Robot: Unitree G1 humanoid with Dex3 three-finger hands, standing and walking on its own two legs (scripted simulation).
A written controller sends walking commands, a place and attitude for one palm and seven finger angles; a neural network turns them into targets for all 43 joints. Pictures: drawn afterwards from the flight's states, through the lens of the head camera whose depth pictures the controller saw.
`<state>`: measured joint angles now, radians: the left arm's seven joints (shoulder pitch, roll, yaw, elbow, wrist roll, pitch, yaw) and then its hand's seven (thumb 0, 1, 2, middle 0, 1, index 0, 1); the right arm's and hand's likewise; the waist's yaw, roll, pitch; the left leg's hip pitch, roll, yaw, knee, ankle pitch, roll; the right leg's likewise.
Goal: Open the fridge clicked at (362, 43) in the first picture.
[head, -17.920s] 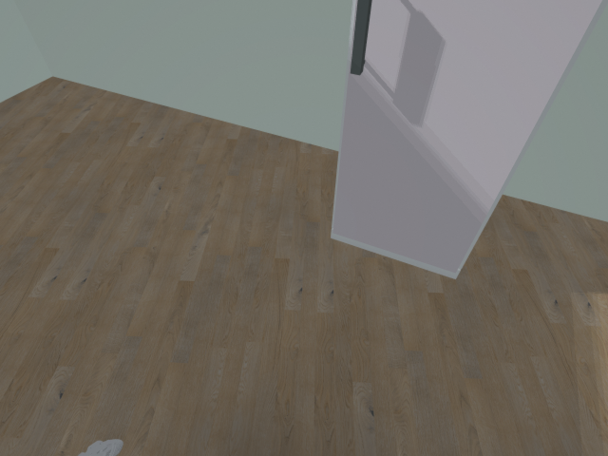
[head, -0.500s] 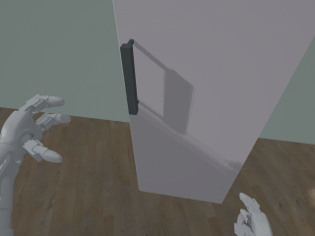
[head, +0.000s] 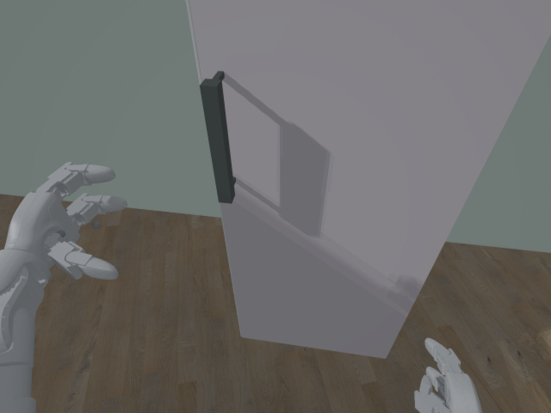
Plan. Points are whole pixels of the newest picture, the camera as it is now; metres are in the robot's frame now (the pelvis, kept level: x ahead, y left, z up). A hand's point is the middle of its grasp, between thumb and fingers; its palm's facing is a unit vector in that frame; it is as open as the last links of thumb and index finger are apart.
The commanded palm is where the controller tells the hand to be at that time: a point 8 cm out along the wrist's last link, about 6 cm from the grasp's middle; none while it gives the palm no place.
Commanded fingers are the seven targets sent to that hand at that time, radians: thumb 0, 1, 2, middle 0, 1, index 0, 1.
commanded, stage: move the hooked fingers beside the handle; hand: left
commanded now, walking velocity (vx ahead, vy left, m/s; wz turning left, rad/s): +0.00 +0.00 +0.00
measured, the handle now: (223, 141) +0.52 +0.16 +0.16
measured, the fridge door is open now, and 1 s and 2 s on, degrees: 0 0 0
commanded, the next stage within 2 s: none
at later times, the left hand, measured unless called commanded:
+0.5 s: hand (132, 198) +0.34 +0.25 +0.17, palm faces +0.07 -1.00 -0.02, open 14.0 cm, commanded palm +0.32 +0.30 +0.18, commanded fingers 0.00 -0.50 0.30 -0.30 -1.20 -0.30 -1.20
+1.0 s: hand (160, 167) +0.41 +0.24 +0.17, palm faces +0.05 -1.00 -0.01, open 14.0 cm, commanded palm +0.39 +0.28 +0.17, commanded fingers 0.00 -0.50 0.30 -0.30 -1.20 -0.30 -1.20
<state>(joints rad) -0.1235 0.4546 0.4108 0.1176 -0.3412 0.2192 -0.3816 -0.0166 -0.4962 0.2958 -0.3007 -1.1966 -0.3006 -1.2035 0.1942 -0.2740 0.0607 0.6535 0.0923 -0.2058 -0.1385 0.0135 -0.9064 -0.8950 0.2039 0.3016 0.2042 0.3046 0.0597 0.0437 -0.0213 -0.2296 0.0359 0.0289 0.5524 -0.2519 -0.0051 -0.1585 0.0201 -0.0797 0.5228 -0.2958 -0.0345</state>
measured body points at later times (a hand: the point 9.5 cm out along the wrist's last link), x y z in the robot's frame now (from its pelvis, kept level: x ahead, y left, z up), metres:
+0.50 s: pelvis +0.00 +0.01 +0.00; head -0.02 +0.00 +0.45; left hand +0.33 +0.30 +0.17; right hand +0.18 -0.23 -0.07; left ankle +0.03 +0.12 -0.73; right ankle +0.00 -0.09 -0.73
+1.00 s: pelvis +0.02 +0.00 +0.00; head +0.01 +0.00 +0.45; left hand +0.40 +0.29 +0.18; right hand +0.13 -0.26 -0.09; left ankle +0.03 +0.12 -0.73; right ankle +0.00 -0.09 -0.73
